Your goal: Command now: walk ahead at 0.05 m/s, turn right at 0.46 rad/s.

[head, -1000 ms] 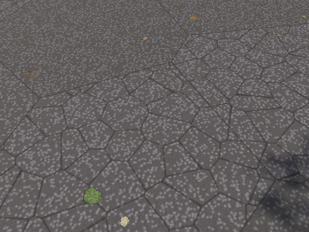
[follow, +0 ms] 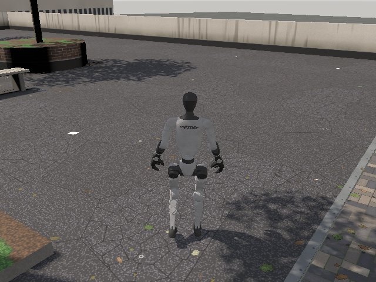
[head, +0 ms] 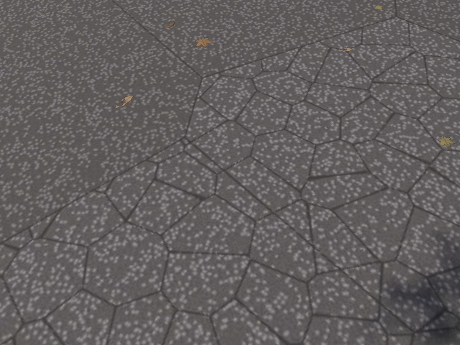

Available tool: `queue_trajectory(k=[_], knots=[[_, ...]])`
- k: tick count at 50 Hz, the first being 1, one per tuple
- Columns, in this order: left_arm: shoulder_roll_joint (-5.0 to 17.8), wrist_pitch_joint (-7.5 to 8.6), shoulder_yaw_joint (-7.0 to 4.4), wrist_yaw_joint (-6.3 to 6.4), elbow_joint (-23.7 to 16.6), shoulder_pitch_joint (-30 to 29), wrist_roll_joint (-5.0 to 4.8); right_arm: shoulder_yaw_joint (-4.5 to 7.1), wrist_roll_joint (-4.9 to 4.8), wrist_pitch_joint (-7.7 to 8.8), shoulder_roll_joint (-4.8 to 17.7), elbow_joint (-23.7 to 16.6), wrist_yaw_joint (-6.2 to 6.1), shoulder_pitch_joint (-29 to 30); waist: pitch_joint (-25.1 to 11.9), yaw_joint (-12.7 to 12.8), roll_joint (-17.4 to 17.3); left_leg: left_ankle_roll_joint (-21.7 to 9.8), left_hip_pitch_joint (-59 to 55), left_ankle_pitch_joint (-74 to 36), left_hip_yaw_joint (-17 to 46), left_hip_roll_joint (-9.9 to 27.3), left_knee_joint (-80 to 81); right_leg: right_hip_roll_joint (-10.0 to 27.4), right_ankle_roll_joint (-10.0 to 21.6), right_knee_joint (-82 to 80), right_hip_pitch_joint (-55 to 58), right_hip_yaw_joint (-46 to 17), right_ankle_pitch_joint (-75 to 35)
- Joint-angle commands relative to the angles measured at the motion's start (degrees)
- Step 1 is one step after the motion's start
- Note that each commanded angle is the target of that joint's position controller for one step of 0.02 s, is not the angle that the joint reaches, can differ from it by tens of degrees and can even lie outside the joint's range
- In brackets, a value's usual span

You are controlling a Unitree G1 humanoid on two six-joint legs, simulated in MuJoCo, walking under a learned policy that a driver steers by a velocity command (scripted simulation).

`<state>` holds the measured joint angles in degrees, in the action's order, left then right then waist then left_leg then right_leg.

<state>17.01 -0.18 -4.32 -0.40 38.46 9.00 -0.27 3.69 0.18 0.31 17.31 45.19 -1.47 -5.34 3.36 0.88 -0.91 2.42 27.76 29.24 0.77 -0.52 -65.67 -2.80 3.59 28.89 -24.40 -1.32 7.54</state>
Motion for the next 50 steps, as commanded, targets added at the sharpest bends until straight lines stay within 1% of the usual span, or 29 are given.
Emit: queue_trajectory(k=[1, 2, 3, 5, 7, 9, 10, 11, 12, 13, 14, 15, 16, 17, 18, 19, 20, 21, 22, 23, 24, 26, 29, 32, 37, 43, 50], knots=[[8.18, -0.17, -2.21, 1.20, -4.72, -1.20, 0.57, 1.36, -0.05, -0.43, 4.96, -2.50, -0.56, -3.57, -11.31, -2.14, 6.29, 0.89, 2.63, -3.61, 2.40, 1.38, 5.93, 13.92, 11.09, -9.60, 11.85, -16.68, -17.29], [8.36, -0.23, -2.30, 1.46, -4.75, -0.87, 0.73, 1.13, -0.20, -0.49, 4.29, -2.12, -0.64, -4.29, -12.02, -2.02, 6.97, 1.35, 0.90, -4.22, 2.05, 1.15, 8.90, 13.58, 11.07, -9.47, 11.43, -15.74, -18.00], [8.60, -0.26, -2.40, 1.69, -4.64, -0.59, 0.68, 0.88, -0.19, -0.54, 3.74, -1.91, -0.69, -4.41, -12.68, -1.75, 7.18, 1.66, -0.87, -5.33, 1.97, 1.20, 11.70, 13.23, 10.85, -9.30, 10.95, -15.02, -17.34], [8.72, -0.48, -2.38, 1.97, -4.46, -0.74, 0.63, 0.56, -0.21, -0.74, 3.31, -1.76, -0.62, -4.05, -13.15, -1.01, 8.06, 1.90, -4.16, -8.05, 1.73, 1.37, 16.02, 12.83, 10.30, -9.63, 9.24, -14.57, -12.29], [8.35, -0.75, -2.07, 1.90, -4.13, -0.80, 0.91, 0.63, -0.35, -0.91, 3.81, -1.89, -0.42, -3.44, -12.20, -0.24, 9.35, 1.69, -6.04, -9.12, 1.51, 1.56, 19.21, 12.86, 9.85, -10.22, 7.93, -15.56, -4.99], [7.68, -0.94, -1.58, 1.62, -3.72, -0.87, 1.02, 0.72, -0.37, -0.72, 4.05, -2.01, -0.06, -3.16, -10.70, 0.15, 9.86, 0.94, -7.61, -9.60, 1.07, 1.51, 23.62, 12.81, 9.02, -10.04, 7.34, -16.91, 1.53], [7.20, -1.05, -1.24, 1.53, -3.55, -1.34, 0.92, 0.69, -0.30, -0.48, 3.75, -1.79, 0.21, -3.76, -10.01, -0.40, 9.67, 0.28, -9.58, -11.44, 0.48, 1.32, 27.79, 12.42, 8.22, -9.31, 6.70, -17.08, 3.76], [6.48, -1.17, -0.81, 1.49, -3.37, -1.86, 0.71, 0.61, -0.12, -0.14, 3.14, -1.23, 0.57, -5.14, -9.41, -1.48, 9.35, -0.70, -13.22, -15.28, -0.63, 0.85, 33.94, 11.57, 6.91, -8.26, 5.27, -16.71, 5.75], [5.19, -1.14, -0.29, 1.44, -2.55, -0.19, 0.69, 0.56, 0.41, 0.11, 3.09, -0.94, 0.89, -5.84, -8.77, -1.77, 8.27, -1.98, -16.66, -18.63, -0.52, 1.20, 39.61, 9.86, 4.58, -7.14, 3.88, -15.80, 8.32], [3.42, -0.87, 0.32, 1.38, -1.99, 1.76, 1.18, 0.82, 1.58, 0.39, 5.58, -1.34, 0.92, -6.52, -8.19, -0.90, 3.44, -4.25, -19.23, -20.50, 6.01, 7.38, 43.40, 6.71, 1.17, -2.46, 1.31, -13.11, 12.04], [1.81, -0.36, 0.57, 1.08, -2.37, 4.53, 1.53, 1.41, 2.06, 0.39, 9.39, -1.68, 0.64, -4.28, -6.96, 3.24, -7.66, -9.31, -16.92, -23.77, 14.13, 14.89, 45.59, -0.19, -2.22, 3.36, -0.75, -5.48, 16.11], [3.87, 0.00, 0.11, 1.26, -2.99, 1.27, 1.57, 0.83, 2.54, 0.56, 6.91, -2.00, 0.80, -2.20, -5.92, 1.59, -11.84, -13.21, -9.14, -17.81, 18.46, 17.82, 49.33, 0.73, -3.74, 5.53, 3.54, -3.64, 16.78], [5.33, 0.00, -0.45, 1.39, -2.62, -0.09, 1.35, 0.17, 2.34, 1.05, 4.94, -2.93, 0.83, 1.06, -4.56, 1.87, -10.05, -12.03, -7.37, -14.41, 16.26, 15.26, 49.30, 1.81, -4.04, 6.02, 7.03, -3.85, 13.17], [4.27, -0.24, -0.35, 1.50, -2.07, -0.77, 1.55, 0.10, 1.66, 1.39, 4.70, -2.56, 0.79, 1.29, -4.48, 1.71, -9.17, -9.68, -7.73, -13.05, 13.27, 12.55, 48.19, 1.85, -4.14, 3.89, 8.59, -3.14, 9.26], [3.48, -0.63, -0.16, 1.57, -1.85, -1.22, 1.93, -0.01, 1.04, 1.77, 4.84, -2.05, 0.83, 0.19, -4.13, 1.03, -9.21, -8.02, -8.44, -12.99, 11.26, 10.85, 47.36, 2.20, -4.33, 1.56, 9.98, -3.32, 5.83], [2.81, -0.88, 0.05, 1.52, -1.74, -1.00, 2.08, -0.23, 0.89, 2.09, 4.55, -1.41, 0.83, -0.75, -4.16, 0.98, -8.91, -6.85, -8.82, -13.89, 10.16, 9.93, 46.39, 3.17, -4.33, -0.38, 11.90, -4.11, 2.67], [2.76, -1.00, 0.18, 1.49, -1.62, -1.45, 1.94, -0.49, 0.97, 2.26, 4.05, -0.77, 0.87, -3.06, -4.55, 0.14, -7.50, -5.69, -8.17, -14.18, 9.12, 8.49, 46.00, 3.61, -4.02, -1.05, 14.28, -4.77, 0.39], [2.92, -1.10, 0.09, 1.42, -1.07, -0.29, 1.65, -0.60, 1.08, 2.24, 3.96, -0.19, 0.84, -4.22, -4.66, 0.13, -6.52, -5.00, -8.00, -11.39, 7.85, 7.51, 45.93, 3.72, -3.55, -1.18, 14.75, -4.85, 0.57], [3.66, -1.07, -0.13, 1.35, -0.30, 0.59, 1.32, -0.71, 0.97, 2.10, 3.98, -0.28, 0.84, -4.41, -3.78, -0.20, -4.34, -4.50, -8.53, -9.57, 6.41, 6.42, 45.75, 3.69, -2.96, -1.15, 13.38, -5.00, 1.65], [3.29, -0.89, -0.08, 1.27, -0.12, 0.22, 1.19, -0.75, 0.89, 2.00, 4.08, -0.19, 0.78, -4.23, -2.96, -0.29, -3.40, -4.25, -9.15, -9.53, 5.75, 5.86, 44.74, 3.73, -2.73, -1.43, 12.46, -4.98, 1.52], [3.23, -0.73, -0.08, 1.30, 0.42, 0.09, 1.30, -0.83, 0.78, 1.98, 3.85, -0.08, 0.67, -4.45, -2.79, -0.66, -1.70, -4.31, -9.70, -10.23, 5.09, 5.42, 44.10, 3.91, -2.81, -1.96, 11.91, -5.32, 1.30], [2.88, -0.34, -0.08, 1.43, 1.19, 0.16, 1.41, -0.91, 0.57, 1.88, 3.76, 0.22, 0.48, -4.84, -3.39, -1.05, 0.29, -4.52, -11.11, -13.41, 4.29, 4.95, 42.68, 4.21, -3.13, -2.24, 11.90, -5.69, -1.49], [2.73, 0.01, -0.10, 1.63, 2.41, 0.76, 1.12, -1.08, 0.47, 1.69, 3.19, 0.89, 0.52, -5.30, -4.52, -1.38, 2.05, -4.57, -12.72, -16.39, 3.31, 4.23, 41.41, 4.45, -3.23, -2.01, 12.60, -5.91, -4.21], [2.72, 0.04, -0.13, 1.92, 3.55, 1.15, 0.97, -1.23, 0.40, 1.50, 2.72, 1.69, 0.70, -5.14, -4.70, -1.39, 2.36, -4.46, -13.27, -17.83, 2.68, 3.72, 41.01, 4.61, -3.19, -1.88, 13.17, -6.08, -5.44], [2.87, -0.07, -0.18, 2.37, 5.72, 1.74, 0.81, -1.34, 0.29, 1.36, 2.49, 3.55, 0.88, -5.00, -4.47, -1.21, 1.70, -4.23, -13.61, -19.27, 2.17, 3.25, 41.23, 4.75, -3.15, -1.79, 14.26, -6.09, -6.83], [2.78, -0.25, -0.15, 2.77, 8.79, 1.79, 0.68, -1.45, 0.17, 1.33, 2.58, 6.18, 0.79, -5.25, -3.76, -1.10, 0.91, -4.13, -13.83, -19.77, 1.99, 2.98, 42.18, 4.60, -3.31, -2.13, 15.28, -5.67, -7.25], [2.50, -0.42, -0.02, 3.05, 12.76, 1.53, 0.57, -1.64, 0.10, 1.33, 2.69, 9.02, 0.57, -6.05, -2.89, -1.11, 0.75, -4.23, -14.07, -19.59, 2.00, 2.82, 43.43, 4.27, -3.65, -2.95, 15.88, -4.97, -6.61]])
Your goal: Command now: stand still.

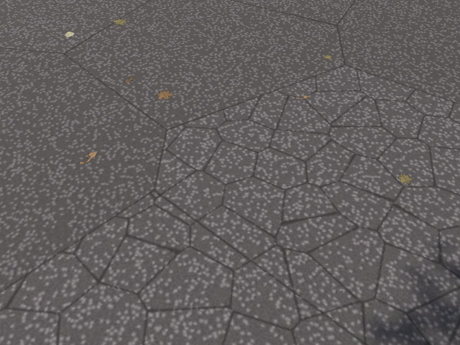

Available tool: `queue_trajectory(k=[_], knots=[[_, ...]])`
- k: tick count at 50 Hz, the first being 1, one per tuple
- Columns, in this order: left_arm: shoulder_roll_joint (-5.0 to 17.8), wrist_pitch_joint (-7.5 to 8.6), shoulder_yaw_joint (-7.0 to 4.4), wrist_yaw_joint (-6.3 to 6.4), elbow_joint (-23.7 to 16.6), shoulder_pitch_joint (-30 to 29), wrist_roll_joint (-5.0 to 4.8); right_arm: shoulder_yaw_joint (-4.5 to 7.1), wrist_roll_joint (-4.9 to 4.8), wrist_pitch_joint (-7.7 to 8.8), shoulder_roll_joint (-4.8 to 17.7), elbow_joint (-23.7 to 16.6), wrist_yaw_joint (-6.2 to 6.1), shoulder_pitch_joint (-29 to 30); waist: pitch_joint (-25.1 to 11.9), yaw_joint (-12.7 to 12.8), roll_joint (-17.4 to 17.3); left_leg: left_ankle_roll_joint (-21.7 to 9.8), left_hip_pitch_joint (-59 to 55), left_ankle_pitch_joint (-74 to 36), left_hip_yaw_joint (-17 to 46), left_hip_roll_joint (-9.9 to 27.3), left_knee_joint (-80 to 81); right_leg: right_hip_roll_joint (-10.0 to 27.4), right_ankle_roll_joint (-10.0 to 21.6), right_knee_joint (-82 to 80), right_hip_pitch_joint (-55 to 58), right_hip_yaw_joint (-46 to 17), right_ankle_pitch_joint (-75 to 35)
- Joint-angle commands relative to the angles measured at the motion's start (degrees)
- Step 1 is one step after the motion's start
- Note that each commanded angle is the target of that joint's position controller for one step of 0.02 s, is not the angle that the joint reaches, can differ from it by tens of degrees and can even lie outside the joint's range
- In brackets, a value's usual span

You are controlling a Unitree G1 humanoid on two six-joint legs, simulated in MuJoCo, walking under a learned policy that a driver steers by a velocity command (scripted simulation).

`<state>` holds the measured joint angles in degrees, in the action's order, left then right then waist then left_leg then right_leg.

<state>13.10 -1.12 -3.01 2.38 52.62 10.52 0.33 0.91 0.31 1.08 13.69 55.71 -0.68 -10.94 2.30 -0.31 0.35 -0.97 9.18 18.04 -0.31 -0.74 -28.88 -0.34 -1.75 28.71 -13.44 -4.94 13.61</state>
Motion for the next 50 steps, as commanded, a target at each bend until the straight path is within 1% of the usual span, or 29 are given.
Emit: queue_trajectory(k=[1, 12, 23, 35, 50], knots=[[6.37, 0.51, -1.30, 0.30, -0.84, -0.02, -0.04, 1.10, -0.04, 0.55, 6.32, -1.16, -0.26, -0.60, -1.72, 0.07, -0.50, -0.87, 4.47, -8.34, 3.08, 3.02, 6.80, 1.77, 1.64, -2.90, 4.94, -1.25, -12.53], [6.10, 0.55, -0.78, 0.53, 4.67, 0.15, -0.15, 0.69, -0.06, 0.43, 5.97, 1.74, -0.57, -2.71, -0.75, 0.03, -0.49, -1.18, 4.05, -7.89, 3.10, 2.77, 8.08, 1.48, 1.18, -4.06, 4.44, -0.40, -10.87], [5.65, 0.63, -0.08, 0.69, 8.37, 1.16, -0.24, 0.33, -0.11, 0.29, 5.22, 3.25, -0.69, -5.15, -0.14, 0.07, -0.58, -1.37, 3.81, -8.09, 3.00, 2.49, 8.63, 1.43, 0.97, -4.66, 3.66, 0.12, -9.93], [4.98, 0.64, 0.57, 0.80, 10.53, 2.59, -0.33, 0.06, -0.17, 0.22, 4.30, 4.06, -0.72, -7.73, 0.29, 0.12, -0.54, -1.48, 3.68, -8.85, 2.89, 2.26, 8.75, 1.41, 0.83, -4.87, 3.03, 0.48, -9.55], [4.25, 0.63, 1.03, 0.95, 11.61, 4.29, -0.43, -0.04, -0.25, 0.20, 3.26, 4.52, -0.80, -10.36, 0.76, 0.15, -0.51, -1.52, 3.58, -9.65, 2.74, 2.09, 8.69, 1.40, 0.75, -4.88, 2.50, 0.73, -9.40]])
Over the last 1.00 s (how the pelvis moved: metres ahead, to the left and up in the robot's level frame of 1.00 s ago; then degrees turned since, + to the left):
0.06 0.05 0.00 -6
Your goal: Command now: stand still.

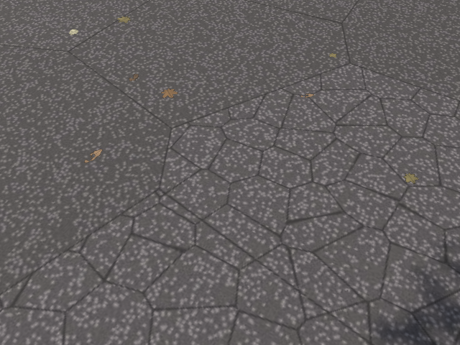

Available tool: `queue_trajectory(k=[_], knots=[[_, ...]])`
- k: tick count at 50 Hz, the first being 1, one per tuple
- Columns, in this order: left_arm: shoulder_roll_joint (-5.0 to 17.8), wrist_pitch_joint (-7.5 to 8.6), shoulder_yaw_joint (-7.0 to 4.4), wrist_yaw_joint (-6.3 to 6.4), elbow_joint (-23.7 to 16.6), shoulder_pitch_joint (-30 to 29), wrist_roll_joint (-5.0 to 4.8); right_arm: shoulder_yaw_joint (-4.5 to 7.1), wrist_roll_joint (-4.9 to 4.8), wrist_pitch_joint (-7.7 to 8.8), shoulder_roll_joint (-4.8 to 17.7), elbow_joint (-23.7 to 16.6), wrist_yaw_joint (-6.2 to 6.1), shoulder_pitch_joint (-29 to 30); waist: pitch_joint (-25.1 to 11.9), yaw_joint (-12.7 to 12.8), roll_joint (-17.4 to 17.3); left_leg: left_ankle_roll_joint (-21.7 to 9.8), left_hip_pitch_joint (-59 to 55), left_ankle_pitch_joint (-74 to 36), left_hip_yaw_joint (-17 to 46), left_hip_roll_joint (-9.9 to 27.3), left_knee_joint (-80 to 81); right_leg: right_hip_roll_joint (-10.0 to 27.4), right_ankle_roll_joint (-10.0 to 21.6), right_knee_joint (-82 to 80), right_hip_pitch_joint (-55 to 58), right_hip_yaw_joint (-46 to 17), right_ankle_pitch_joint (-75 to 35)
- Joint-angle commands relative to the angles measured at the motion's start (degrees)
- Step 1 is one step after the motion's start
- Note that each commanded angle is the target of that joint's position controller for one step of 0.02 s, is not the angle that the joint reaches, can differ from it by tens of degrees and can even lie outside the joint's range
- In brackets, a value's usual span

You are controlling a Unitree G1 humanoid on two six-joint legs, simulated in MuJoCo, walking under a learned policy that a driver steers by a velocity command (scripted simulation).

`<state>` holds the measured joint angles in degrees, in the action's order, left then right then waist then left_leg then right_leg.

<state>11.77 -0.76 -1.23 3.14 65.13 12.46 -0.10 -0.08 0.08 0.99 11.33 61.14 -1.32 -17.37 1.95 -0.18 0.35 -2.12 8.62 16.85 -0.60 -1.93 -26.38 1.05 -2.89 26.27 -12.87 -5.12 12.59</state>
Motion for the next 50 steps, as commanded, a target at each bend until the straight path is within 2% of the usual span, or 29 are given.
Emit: queue_trajectory(k=[1, 7, 8, 9, 10, 11, 12, 13, 15, 17, 18, 20, 21, 22, 23, 24, 25, 27, 29, 30, 32, 34, 36, 37, 38, 39, 41, 45, 50], knots=[[5.54, 0.27, -0.74, 0.19, -0.87, 2.45, -0.01, 0.94, -0.02, 0.29, 5.55, -0.88, -0.17, -4.08, 1.13, 0.01, -0.51, -0.38, 4.13, -8.50, 3.03, 3.28, 6.18, -0.01, 1.89, -2.43, 1.89, 0.93, -8.38], [5.28, 0.28, -0.66, 0.23, -0.73, 3.07, -0.05, 0.96, -0.06, 0.29, 5.20, -0.79, -0.21, -4.88, 1.31, 0.01, -0.51, -0.38, 4.11, -8.65, 2.97, 3.24, 6.14, -0.02, 1.87, -2.40, 1.74, 0.99, -8.35], [4.46, 0.21, -0.46, 0.26, -0.25, 4.04, 0.00, 0.89, -0.02, 0.23, 4.80, -0.26, -0.31, -5.86, -0.02, 0.01, -1.00, -0.56, 3.60, -2.51, 2.94, 3.00, 7.06, -0.85, 1.87, -2.01, 2.30, 2.03, -3.95], [4.18, 0.17, -0.42, 0.32, -0.24, 3.96, -0.18, 1.26, -0.33, 0.05, 5.76, -0.14, -0.52, -6.26, 0.82, -0.35, -2.07, -1.43, 4.09, 7.78, 3.99, 3.17, 8.44, -2.47, 2.02, 0.17, 0.74, 3.86, 2.75], [4.37, 0.35, -0.54, 0.34, -0.71, 3.30, -0.40, 2.02, -0.83, -0.10, 8.06, -0.49, -0.80, -6.34, 2.32, -0.91, -4.65, -3.45, 4.80, 18.84, 7.36, 5.06, 10.51, -4.42, 2.31, 4.48, -2.65, 6.27, 10.59], [4.52, 0.92, -0.58, 0.17, -1.86, 1.51, -0.41, 2.65, -1.22, -0.05, 9.95, -0.68, -0.97, -7.71, 4.40, -1.93, -7.56, -6.34, 4.66, 28.20, 13.94, 9.79, 14.12, -4.67, 2.71, 9.75, -8.13, 7.42, 13.89], [4.23, 1.88, -0.42, -0.22, -3.37, -0.60, -0.46, 3.46, -1.42, 0.27, 11.99, -0.95, -1.06, -8.48, 6.71, -2.76, -10.32, -9.78, 5.45, 32.59, 21.84, 16.02, 17.77, -2.65, 3.37, 15.89, -12.05, 7.18, 13.19], [4.17, 2.94, -0.41, -0.76, -4.51, -2.28, -0.79, 3.92, -1.20, 0.82, 12.58, -1.33, -1.16, -8.31, 9.14, -2.95, -10.60, -12.45, 6.03, 31.52, 27.06, 20.23, 20.15, -0.07, 4.18, 21.01, -15.87, 5.62, 12.79], [4.66, 4.64, -0.81, -1.84, -5.68, -3.20, -1.48, 3.86, -0.74, 2.05, 10.78, -2.20, -0.92, -7.60, 10.33, -2.29, -8.21, -13.41, 0.57, 23.36, 28.39, 22.45, 20.04, 3.45, 5.66, 26.46, -24.09, 3.17, 16.46], [4.71, 5.95, -0.99, -2.51, -6.14, -3.34, -1.78, 3.80, -1.55, 2.32, 9.86, -3.53, -0.71, -5.28, 8.81, -1.31, -5.68, -9.99, -1.69, 11.68, 20.44, 18.54, 17.42, 4.00, 6.41, 17.16, -20.94, 3.98, 14.65], [4.11, 6.22, -1.03, -2.66, -5.62, -2.30, -1.63, 3.79, -1.58, 1.94, 10.02, -3.92, -0.64, -4.10, 7.10, -0.50, -5.41, -8.39, -0.02, 4.14, 14.68, 15.06, 14.68, 2.10, 6.01, 10.98, -14.49, 6.52, 11.67], [3.92, 5.77, -1.77, -2.78, -2.39, 5.08, -1.18, 3.82, -1.74, 0.73, 10.71, -3.62, -0.54, -4.79, 2.37, 2.21, -5.33, -6.37, 5.85, -7.24, 8.60, 10.81, 7.34, -3.36, 4.14, 1.73, 2.21, 11.35, -2.76], [4.82, 5.13, -2.33, -2.60, -1.41, 8.83, -0.98, 3.45, -1.62, 0.61, 9.95, -3.62, -0.61, -4.90, 0.48, 3.76, -4.14, -4.57, 8.07, -11.58, 6.76, 9.03, 2.67, -3.17, 3.99, -0.21, 7.96, 9.94, -5.50], [8.52, 4.64, -3.18, -2.06, -1.54, 12.17, -0.60, 2.45, -0.62, 0.88, 7.02, -4.38, -0.65, -4.73, -2.14, 4.45, 4.78, -0.64, 12.01, -8.12, 1.66, 4.09, -9.46, 5.28, 5.71, -3.90, 13.44, -0.84, -13.32], [14.21, 4.24, -3.91, -2.00, -1.61, 15.87, -0.01, 1.31, 0.30, 1.25, 2.71, -5.21, -1.28, -6.83, -5.93, 4.48, 16.40, 3.40, 20.27, 13.07, -2.30, -1.74, -23.76, 18.34, 14.22, -8.31, 18.00, -18.62, -25.41], [10.60, 4.92, -2.60, -2.34, -1.32, 15.18, 0.80, 1.65, -0.66, 1.12, 3.29, -4.64, -1.38, -7.98, -6.82, 3.02, 12.87, 3.94, 19.19, 20.65, 4.45, 0.43, -34.33, 21.87, 19.19, -9.70, 13.83, -25.61, -24.14], [9.21, 5.57, -2.13, -2.51, -2.92, 10.26, 0.40, 2.20, -1.49, 1.02, 5.54, -4.71, -1.29, -7.06, -2.45, 1.51, 7.90, 3.79, 21.68, 18.77, 5.58, 2.52, -39.63, 20.63, 18.68, -8.62, 10.52, -20.12, -24.92], [7.32, 5.94, -1.24, -2.89, -5.37, 3.17, 0.50, 2.84, -1.00, 1.02, 6.19, -4.02, -1.31, -4.78, -1.00, -0.55, 3.93, 3.38, 20.56, 11.80, 5.44, 5.61, -36.41, 15.22, 14.68, -8.21, 6.46, -9.31, -30.96], [4.59, 5.58, -0.23, -2.58, -5.22, 2.16, 0.89, 2.96, -0.79, 0.71, 5.22, -3.79, -1.27, -3.84, -1.37, -1.59, 5.22, 3.91, 15.34, 7.17, 3.87, 6.29, -27.22, 10.55, 12.37, -7.55, 4.53, -1.73, -38.92], [5.00, 5.34, -0.18, -2.29, -4.74, 3.21, 1.14, 2.71, -0.92, 0.62, 4.21, -3.83, -1.25, -3.18, -2.16, -1.44, 5.81, 4.25, 13.44, 6.32, 2.92, 5.83, -22.77, 9.49, 12.16, -6.67, 5.14, -0.12, -42.20], [7.48, 4.75, -0.60, -1.73, -4.47, 3.83, 1.03, 2.36, -1.19, 0.23, 3.81, -4.43, -1.40, -0.79, -3.76, -0.90, 5.30, 4.64, 9.93, 5.58, 1.52, 4.80, -15.10, 9.13, 12.78, -5.44, 6.10, 0.53, -44.90], [9.02, 4.03, -1.03, -1.49, -4.74, 3.00, 0.28, 2.41, -1.40, -0.67, 4.48, -4.44, -1.68, 0.15, -4.52, -0.89, 4.74, 4.66, 6.70, 1.91, 0.83, 4.47, -9.09, 10.07, 13.68, -5.43, 5.85, -0.88, -41.96], [8.63, 3.46, -1.12, -1.74, -4.75, 1.68, -0.90, 2.44, -0.84, -1.47, 4.62, -3.62, -1.76, -0.45, -3.00, -2.35, 3.59, 3.47, 0.55, -10.31, 0.51, 4.51, 0.74, 8.68, 11.99, -5.75, 1.98, -0.36, -32.06], [8.16, 3.50, -1.24, -2.06, -4.15, 3.50, -0.97, 2.76, -0.04, -1.83, 6.16, -3.44, -1.85, -0.30, -2.51, -1.86, 2.04, 2.58, -2.35, -16.89, 2.33, 5.69, 1.84, 7.06, 10.06, -6.81, 0.27, -0.45, -21.99], [7.31, 3.59, -1.21, -2.42, -4.11, 4.63, -0.15, 3.03, 0.15, -2.15, 7.77, -3.68, -2.01, 0.09, -1.68, -0.54, -0.53, 1.63, -4.33, -21.65, 3.70, 7.45, 1.35, 4.46, 8.44, -7.54, -1.84, 0.64, -10.34], [5.59, 3.32, -1.19, -2.49, -3.80, 7.09, 0.19, 3.72, -0.72, -2.13, 10.03, -3.45, -1.90, 2.51, 0.36, 2.12, -5.04, 0.27, -2.69, -20.55, 3.16, 6.64, -1.19, 0.94, 6.78, -8.90, -2.62, 3.01, -6.63], [4.92, 2.93, -1.04, -2.11, -3.69, 5.38, 0.07, 3.48, -0.67, -1.51, 6.71, -3.14, -1.63, 3.44, 0.94, 0.42, -3.03, 0.77, -1.08, -20.46, 3.30, 6.09, -0.69, -0.05, 5.69, -6.54, -0.51, 4.60, -10.41], [5.23, 1.91, -1.12, -1.50, -3.70, 5.74, 0.24, 3.80, -0.68, -0.23, 6.38, -1.95, -1.30, 3.79, -2.57, 0.58, -2.20, 0.93, -1.27, -25.07, 2.90, 5.69, -1.02, 0.43, 5.71, -3.84, 4.20, 5.03, -19.04], [5.26, 1.42, -1.23, -1.37, -3.76, 5.16, 0.11, 3.99, -0.71, -0.38, 6.37, -1.02, -1.37, 4.83, -2.67, 0.49, -1.28, 0.83, -1.11, -24.59, 2.62, 5.38, -0.68, 0.67, 5.70, -3.40, 5.10, 5.08, -18.82]])
Over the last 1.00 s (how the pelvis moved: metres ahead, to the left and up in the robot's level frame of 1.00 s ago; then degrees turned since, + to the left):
0.00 0.01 0.00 0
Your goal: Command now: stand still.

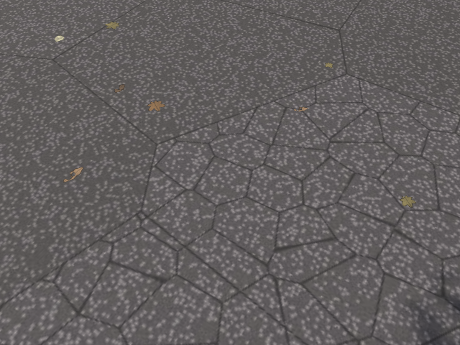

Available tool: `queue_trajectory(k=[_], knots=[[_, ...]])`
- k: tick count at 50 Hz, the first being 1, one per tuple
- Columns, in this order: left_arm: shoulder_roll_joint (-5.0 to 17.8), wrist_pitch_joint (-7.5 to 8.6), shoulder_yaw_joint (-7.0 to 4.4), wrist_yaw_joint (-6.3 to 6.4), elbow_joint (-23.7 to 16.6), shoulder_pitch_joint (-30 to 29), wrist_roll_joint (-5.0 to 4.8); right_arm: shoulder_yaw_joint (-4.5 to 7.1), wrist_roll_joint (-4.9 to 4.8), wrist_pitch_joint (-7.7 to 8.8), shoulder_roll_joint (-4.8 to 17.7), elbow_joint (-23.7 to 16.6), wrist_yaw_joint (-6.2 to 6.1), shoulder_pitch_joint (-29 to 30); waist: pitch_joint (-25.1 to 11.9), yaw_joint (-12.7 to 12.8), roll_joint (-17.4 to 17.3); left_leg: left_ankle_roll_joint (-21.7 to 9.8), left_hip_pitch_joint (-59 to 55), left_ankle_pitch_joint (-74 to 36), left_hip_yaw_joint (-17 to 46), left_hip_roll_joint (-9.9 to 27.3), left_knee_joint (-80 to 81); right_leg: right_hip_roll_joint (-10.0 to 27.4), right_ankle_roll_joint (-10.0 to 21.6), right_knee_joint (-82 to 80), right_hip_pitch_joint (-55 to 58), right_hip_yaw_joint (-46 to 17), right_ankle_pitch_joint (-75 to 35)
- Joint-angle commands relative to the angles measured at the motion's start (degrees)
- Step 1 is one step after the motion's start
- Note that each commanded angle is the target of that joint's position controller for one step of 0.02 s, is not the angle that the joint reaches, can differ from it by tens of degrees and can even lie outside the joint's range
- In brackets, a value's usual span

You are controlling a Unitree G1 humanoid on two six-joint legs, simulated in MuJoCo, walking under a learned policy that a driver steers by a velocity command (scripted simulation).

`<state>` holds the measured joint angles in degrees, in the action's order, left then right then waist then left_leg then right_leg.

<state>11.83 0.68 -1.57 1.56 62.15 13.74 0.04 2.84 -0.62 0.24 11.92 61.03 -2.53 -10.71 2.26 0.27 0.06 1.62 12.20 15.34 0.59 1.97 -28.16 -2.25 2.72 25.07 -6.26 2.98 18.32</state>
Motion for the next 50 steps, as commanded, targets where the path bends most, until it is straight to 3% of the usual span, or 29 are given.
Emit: queue_trajectory(k=[1, 24, 41, 42, 43, 44, 45, 46, 47, 48, 50], knots=[[5.14, -0.09, -0.89, 0.23, -0.73, 3.91, -0.02, 1.09, 0.01, 0.32, 5.78, -0.72, -0.18, -1.75, -2.86, 0.02, -0.82, -2.91, -4.65, -22.77, 1.39, 1.43, 1.19, 3.99, 0.03, -2.23, -1.54, -3.00, -24.17], [3.35, 0.21, -0.55, 0.51, 0.53, 5.93, 0.13, 0.95, 0.32, -0.38, 4.26, 2.58, -0.65, -2.24, 1.34, -0.48, -0.02, -2.14, -2.87, -11.76, 1.01, 0.60, 4.29, 4.46, -0.09, -5.69, -5.79, -3.77, -10.14], [2.57, 0.51, -0.44, 0.36, 0.32, 8.07, 0.02, 0.44, 0.29, -0.14, 3.58, 3.65, -0.80, -4.54, 1.58, -0.41, 0.11, -1.81, -1.67, -10.28, 1.11, 0.75, 4.75, 4.77, 0.53, -6.78, -6.32, -4.43, -9.10], [2.36, 0.43, -0.42, 0.46, 0.79, 9.18, 0.02, 0.28, 0.31, -0.19, 2.94, 4.16, -0.83, -5.53, 0.21, -0.32, 0.61, -1.81, -2.04, -5.99, 0.03, -0.12, 4.12, 4.59, 0.89, -7.66, -5.67, -4.52, -2.94], [3.66, 0.24, -0.92, 0.67, 0.85, 9.79, -0.39, 0.33, 0.06, -0.24, 2.91, 4.14, -0.93, -5.33, 0.92, 0.22, 1.75, -1.97, -0.13, 0.92, -1.98, -1.88, 1.33, 4.96, 2.09, -8.99, -5.84, -5.89, 7.60], [6.23, 0.14, -1.79, 0.88, 0.47, 10.31, -0.93, 0.49, -0.22, -0.07, 3.20, 3.46, -0.97, -4.22, 2.44, 1.13, 4.43, -2.19, 4.39, 8.55, -4.45, -3.80, -3.90, 7.68, 4.48, -11.40, -5.89, -10.24, 19.10], [8.24, 0.32, -2.45, 0.97, 0.07, 11.54, -1.33, 0.54, -0.28, 0.46, 3.44, 2.01, -0.83, -1.81, 4.92, 2.22, 7.08, -2.70, 11.18, 11.36, -5.46, -3.77, -9.81, 13.46, 7.64, -15.38, -5.23, -17.75, 28.00], [10.11, 0.87, -3.25, 1.04, -0.27, 12.22, -1.36, 0.36, -0.38, 1.31, 3.12, 0.38, -0.39, 0.74, 7.39, 3.23, 9.36, -3.70, 15.93, 11.00, -3.54, -1.11, -17.03, 19.71, 11.17, -18.69, -5.68, -25.62, 30.38], [9.88, 1.72, -3.43, 1.09, -0.56, 12.84, -0.68, 0.57, -0.86, 2.12, 3.58, -0.83, 0.16, 2.89, 9.21, 3.76, 8.80, -4.38, 23.06, 13.70, -0.83, 1.36, -24.79, 23.30, 13.52, -20.43, -3.23, -30.10, 27.21], [8.61, 2.59, -3.22, 0.97, -0.76, 12.73, -0.38, 0.94, -1.34, 2.83, 4.10, -1.09, 0.68, 2.68, 9.64, 2.88, 6.67, -4.94, 29.15, 14.13, 1.06, 3.25, -30.02, 24.44, 14.07, -20.00, 0.75, -30.89, 23.06], [6.68, 3.55, -2.81, 0.57, -1.74, 11.37, -1.17, 1.40, -1.65, 4.28, 4.50, -1.13, 1.61, 1.73, 7.87, 1.52, 3.53, -5.57, 32.69, 10.58, 1.85, 5.33, -28.31, 21.90, 11.69, -18.65, 5.82, -25.28, 14.39]])
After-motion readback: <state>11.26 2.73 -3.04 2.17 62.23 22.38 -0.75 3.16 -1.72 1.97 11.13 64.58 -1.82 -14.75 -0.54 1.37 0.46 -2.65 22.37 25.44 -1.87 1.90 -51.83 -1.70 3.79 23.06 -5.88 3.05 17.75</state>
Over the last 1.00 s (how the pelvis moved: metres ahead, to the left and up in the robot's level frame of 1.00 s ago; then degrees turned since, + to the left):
0.13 -0.06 0.00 0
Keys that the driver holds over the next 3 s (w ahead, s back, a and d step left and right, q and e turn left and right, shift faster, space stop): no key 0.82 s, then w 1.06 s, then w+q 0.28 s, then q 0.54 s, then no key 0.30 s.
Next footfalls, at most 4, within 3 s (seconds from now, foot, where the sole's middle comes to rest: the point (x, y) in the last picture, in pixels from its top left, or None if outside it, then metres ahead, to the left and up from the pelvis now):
1.18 left None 0.14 0.17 -0.78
1.72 right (257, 337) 0.52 -0.05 -0.78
2.26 left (173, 247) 0.81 0.22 -0.78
2.80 right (229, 219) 0.93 0.03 -0.78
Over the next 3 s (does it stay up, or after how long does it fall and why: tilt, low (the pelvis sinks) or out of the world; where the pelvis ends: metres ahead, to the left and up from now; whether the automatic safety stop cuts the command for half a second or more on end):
stays up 0.81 0.11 0.00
